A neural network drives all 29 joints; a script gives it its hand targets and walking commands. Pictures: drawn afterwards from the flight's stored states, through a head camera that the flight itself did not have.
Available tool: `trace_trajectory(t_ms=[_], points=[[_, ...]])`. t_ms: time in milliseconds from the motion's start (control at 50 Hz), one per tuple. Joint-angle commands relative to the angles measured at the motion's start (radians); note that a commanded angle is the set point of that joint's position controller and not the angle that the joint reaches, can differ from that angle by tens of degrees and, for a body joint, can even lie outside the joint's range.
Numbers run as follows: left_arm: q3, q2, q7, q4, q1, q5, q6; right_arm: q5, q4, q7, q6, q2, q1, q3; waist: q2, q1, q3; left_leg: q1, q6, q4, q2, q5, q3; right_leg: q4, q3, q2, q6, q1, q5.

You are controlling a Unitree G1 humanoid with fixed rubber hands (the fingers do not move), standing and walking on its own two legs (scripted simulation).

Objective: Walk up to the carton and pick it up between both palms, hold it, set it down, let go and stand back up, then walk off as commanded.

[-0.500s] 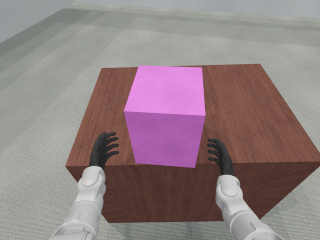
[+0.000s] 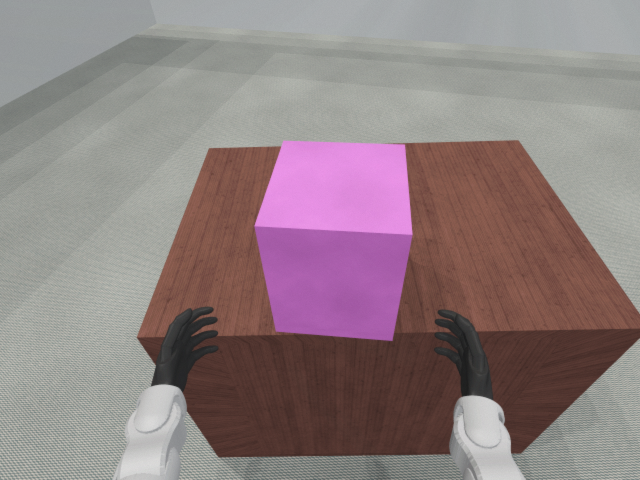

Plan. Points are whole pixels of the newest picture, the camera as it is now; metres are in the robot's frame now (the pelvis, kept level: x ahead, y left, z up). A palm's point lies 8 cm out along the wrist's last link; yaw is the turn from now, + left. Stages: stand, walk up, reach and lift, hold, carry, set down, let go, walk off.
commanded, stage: set down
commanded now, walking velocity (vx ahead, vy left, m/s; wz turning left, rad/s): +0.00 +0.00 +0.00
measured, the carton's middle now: (338, 241) +0.48 -0.01 +0.01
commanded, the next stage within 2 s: none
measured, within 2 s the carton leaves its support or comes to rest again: neither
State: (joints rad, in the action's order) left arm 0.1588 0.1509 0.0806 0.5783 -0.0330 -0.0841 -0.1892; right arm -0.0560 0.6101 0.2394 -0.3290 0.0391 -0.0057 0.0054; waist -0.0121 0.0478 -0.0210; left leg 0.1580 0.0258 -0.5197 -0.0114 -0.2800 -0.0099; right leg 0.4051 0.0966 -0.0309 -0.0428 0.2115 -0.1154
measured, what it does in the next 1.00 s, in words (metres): stands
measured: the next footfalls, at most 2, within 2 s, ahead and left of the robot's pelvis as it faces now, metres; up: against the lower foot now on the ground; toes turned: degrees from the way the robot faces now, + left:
none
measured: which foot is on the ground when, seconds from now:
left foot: down 0.00-1.00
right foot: down 0.00-1.00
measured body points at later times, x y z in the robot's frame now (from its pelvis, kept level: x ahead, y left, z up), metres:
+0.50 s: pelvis +0.04 +0.00 +0.00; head +0.05 +0.01 +0.45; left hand +0.26 +0.22 -0.03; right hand +0.24 -0.18 -0.04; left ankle +0.01 +0.10 -0.74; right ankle +0.07 -0.09 -0.74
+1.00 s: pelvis +0.04 +0.01 +0.00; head +0.04 +0.02 +0.45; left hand +0.23 +0.23 -0.05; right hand +0.22 -0.19 -0.04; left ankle +0.01 +0.10 -0.74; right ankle +0.07 -0.09 -0.74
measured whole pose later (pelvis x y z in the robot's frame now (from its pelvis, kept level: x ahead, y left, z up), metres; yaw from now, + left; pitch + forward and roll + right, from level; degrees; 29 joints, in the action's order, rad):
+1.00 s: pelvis +0.04 +0.01 +0.00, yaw +0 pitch -5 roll -2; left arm 0.10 0.16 0.05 0.32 0.28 -0.08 0.03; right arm -0.04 0.47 0.06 -0.21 -0.07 0.24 0.01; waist -0.01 0.05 -0.08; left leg 0.07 0.03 -0.48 -0.01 -0.32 -0.01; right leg 0.39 0.09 -0.03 -0.03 0.13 -0.17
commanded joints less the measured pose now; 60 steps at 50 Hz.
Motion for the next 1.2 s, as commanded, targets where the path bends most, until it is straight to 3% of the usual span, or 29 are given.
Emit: trace_trajectory(t_ms=[0, 60, 160, 280, 460, 580, 700, 840, 1000, 1180], points=[[-0.107, 0.207, 0.013, -0.258, -0.097, -0.031, 0.073, 0.145, -0.336, -0.01, 0.047, -0.026, 0.03, 0.059, -0.026, -0.08, 0.002, 0.292, -0.019, 0.287, 0.102, -0.162, 0.02, -0.045, -0.162, 0.054, 0.045, -0.462, -0.233], [-0.112, 0.206, 0.012, -0.319, -0.085, -0.035, 0.1, 0.143, -0.398, -0.016, 0.055, -0.043, 0.06, 0.053, -0.002, -0.083, -0.013, 0.254, -0.029, 0.275, 0.089, -0.13, 0.009, -0.062, -0.153, 0.061, 0.039, -0.416, -0.229], [-0.131, 0.211, -0.002, -0.38, -0.023, -0.025, 0.125, 0.134, -0.414, -0.047, 0.071, -0.096, 0.132, 0.026, -0.015, -0.084, -0.009, 0.209, -0.045, 0.259, 0.085, -0.07, 0.0, -0.063, -0.135, 0.059, 0.026, -0.354, -0.187], [-0.131, 0.224, -0.006, -0.428, 0.102, -0.013, 0.122, 0.138, -0.431, -0.074, 0.05, -0.131, 0.208, 0.017, -0.017, -0.087, 0.06, 0.155, -0.057, 0.221, 0.067, 0.098, -0.006, -0.051, -0.127, 0.053, 0.022, -0.357, -0.056], [-0.125, 0.232, 0.002, -0.466, 0.272, 0.011, 0.1, 0.171, -0.389, -0.107, -0.008, -0.159, 0.319, 0.059, -0.021, -0.084, 0.132, 0.037, -0.085, 0.147, 0.032, 0.41, -0.006, -0.03, -0.118, 0.023, 0.029, -0.377, 0.223], [-0.133, 0.233, -0.006, -0.491, 0.304, 0.019, 0.095, 0.173, -0.346, -0.13, -0.027, -0.193, 0.32, 0.034, -0.042, -0.076, 0.127, -0.008, -0.104, 0.139, 0.035, 0.498, -0.002, -0.042, -0.115, 0.01, 0.021, -0.355, 0.235], [-0.138, 0.227, -0.026, -0.452, 0.3, 0.026, 0.13, 0.149, -0.275, -0.15, 0.011, -0.211, 0.263, -0.028, -0.048, -0.069, 0.059, -0.009, -0.102, 0.168, 0.05, 0.427, -0.007, -0.068, -0.107, 0.008, 0.009, -0.311, 0.112], [-0.148, 0.203, -0.038, -0.389, 0.261, 0.05, 0.212, 0.122, -0.234, -0.171, 0.096, -0.236, 0.213, -0.053, -0.049, -0.071, -0.02, 0.063, -0.08, 0.23, 0.059, 0.22, -0.02, -0.087, -0.105, 0.025, 0.004, -0.311, -0.003], [-0.131, 0.207, -0.048, -0.35, 0.239, 0.052, 0.252, 0.091, -0.263, -0.186, 0.143, -0.236, 0.2, -0.07, -0.021, -0.088, -0.015, 0.136, -0.059, 0.258, 0.059, 0.13, -0.034, -0.074, -0.105, 0.037, 0.013, -0.348, -0.01], [-0.129, 0.187, -0.044, -0.24, 0.235, 0.069, 0.284, 0.057, -0.189, -0.204, 0.163, -0.248, 0.2, -0.074, -0.007, -0.09, -0.034, 0.135, -0.056, 0.262, 0.053, 0.116, -0.044, -0.075, -0.105, 0.042, 0.014, -0.326, -0.004]])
